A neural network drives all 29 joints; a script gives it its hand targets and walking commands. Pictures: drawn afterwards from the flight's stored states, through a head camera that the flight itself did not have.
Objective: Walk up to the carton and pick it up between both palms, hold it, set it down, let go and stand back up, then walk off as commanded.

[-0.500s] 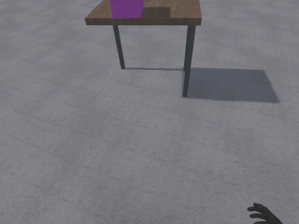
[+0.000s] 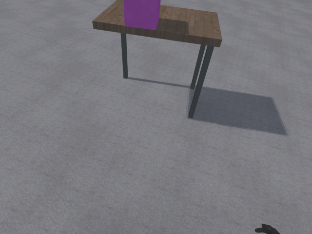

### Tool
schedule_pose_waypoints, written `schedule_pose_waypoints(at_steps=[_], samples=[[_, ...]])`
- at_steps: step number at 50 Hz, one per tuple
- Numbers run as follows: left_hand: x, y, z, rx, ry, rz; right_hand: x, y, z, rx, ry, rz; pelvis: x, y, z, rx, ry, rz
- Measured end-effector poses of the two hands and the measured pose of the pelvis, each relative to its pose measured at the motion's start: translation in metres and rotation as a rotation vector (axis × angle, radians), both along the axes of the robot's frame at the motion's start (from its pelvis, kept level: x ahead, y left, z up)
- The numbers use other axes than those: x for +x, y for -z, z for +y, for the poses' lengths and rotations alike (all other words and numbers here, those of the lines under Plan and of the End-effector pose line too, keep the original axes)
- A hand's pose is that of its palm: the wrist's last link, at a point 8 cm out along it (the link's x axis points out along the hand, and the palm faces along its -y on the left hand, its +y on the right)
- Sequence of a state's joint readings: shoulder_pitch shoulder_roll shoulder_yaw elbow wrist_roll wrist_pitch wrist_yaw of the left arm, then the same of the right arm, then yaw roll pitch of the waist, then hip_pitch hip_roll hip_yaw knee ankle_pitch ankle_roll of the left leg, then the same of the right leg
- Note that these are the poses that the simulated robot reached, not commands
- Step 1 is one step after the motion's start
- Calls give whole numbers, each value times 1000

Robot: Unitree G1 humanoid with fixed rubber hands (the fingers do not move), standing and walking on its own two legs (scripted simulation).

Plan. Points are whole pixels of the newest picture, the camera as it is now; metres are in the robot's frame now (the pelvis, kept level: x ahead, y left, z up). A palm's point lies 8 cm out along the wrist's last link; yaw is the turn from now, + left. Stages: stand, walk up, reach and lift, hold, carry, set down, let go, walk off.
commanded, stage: walk up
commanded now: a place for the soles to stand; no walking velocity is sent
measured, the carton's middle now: (143, 6) +1.43 +0.09 +0.09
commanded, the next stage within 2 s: none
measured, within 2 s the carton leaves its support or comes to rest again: neither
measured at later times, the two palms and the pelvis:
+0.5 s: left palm (11, 220) +0.19 +0.35 -0.05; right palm (254, 211) +0.23 -0.29 -0.10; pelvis +0.13 +0.01 -0.01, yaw +0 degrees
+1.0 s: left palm (26, 182) +0.31 +0.39 -0.10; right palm (232, 165) +0.36 -0.24 -0.05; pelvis +0.25 +0.07 +0.00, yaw +1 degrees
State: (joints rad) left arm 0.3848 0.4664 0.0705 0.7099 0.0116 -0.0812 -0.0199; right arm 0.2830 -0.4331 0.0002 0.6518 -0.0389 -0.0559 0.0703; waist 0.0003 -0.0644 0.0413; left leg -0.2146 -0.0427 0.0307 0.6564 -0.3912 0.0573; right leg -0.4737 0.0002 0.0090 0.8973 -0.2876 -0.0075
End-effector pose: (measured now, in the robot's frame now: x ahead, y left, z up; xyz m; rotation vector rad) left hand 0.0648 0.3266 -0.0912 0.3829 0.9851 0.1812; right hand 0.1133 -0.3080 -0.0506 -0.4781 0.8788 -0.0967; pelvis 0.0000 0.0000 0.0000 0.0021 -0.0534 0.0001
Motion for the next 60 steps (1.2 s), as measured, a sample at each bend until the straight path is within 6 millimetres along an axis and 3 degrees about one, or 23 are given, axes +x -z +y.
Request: schedule_pose_waypoints(at_steps=[8,13,17,25,31,39,44,50,55,60], samples=[[50,-30,-7,127,14,25,43,55,-6,129,13,44,50,11,-18,12,16,22],[72,-55,-1,191,3,26,69,65,-4,165,3,53,74,6,-18,12,10,27],[88,-60,6,207,-1,26,85,68,-1,167,4,67,91,5,-13,6,9,29],[126,-41,27,156,1,21,121,53,16,110,7,66,127,7,11,-28,9,47],[155,-4,56,79,0,21,151,38,44,33,-4,61,154,16,45,-50,-2,51],[194,10,61,-25,9,-16,189,-8,62,-47,-3,13,191,1,67,-65,-8,-1],[212,14,62,-43,-9,-11,217,-17,65,-63,-14,6,215,-2,70,-47,-23,-12],[243,5,64,-3,-3,3,245,1,64,-21,-7,17,246,2,67,-16,-15,0],[275,-8,64,71,21,22,263,36,60,49,14,44,272,12,60,-7,10,15],[291,-27,73,135,8,19,282,58,72,118,20,62,291,13,61,-13,6,13]])
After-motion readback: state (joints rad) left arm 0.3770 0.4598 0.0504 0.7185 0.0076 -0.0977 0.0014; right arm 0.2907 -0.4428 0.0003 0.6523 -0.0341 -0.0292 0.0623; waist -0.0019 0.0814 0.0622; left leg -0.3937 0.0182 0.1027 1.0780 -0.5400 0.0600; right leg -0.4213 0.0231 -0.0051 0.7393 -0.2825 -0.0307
